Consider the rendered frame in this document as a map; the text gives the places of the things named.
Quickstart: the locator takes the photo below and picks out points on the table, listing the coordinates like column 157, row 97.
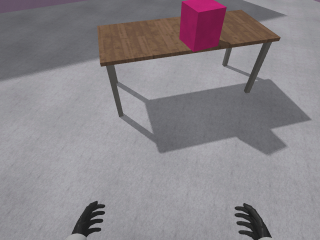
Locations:
column 128, row 42

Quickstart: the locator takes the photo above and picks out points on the left robot hand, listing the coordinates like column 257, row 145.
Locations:
column 84, row 222

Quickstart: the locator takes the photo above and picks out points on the carton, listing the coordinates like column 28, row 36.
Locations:
column 201, row 23

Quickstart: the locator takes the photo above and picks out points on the right robot hand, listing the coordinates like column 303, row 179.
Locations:
column 256, row 222

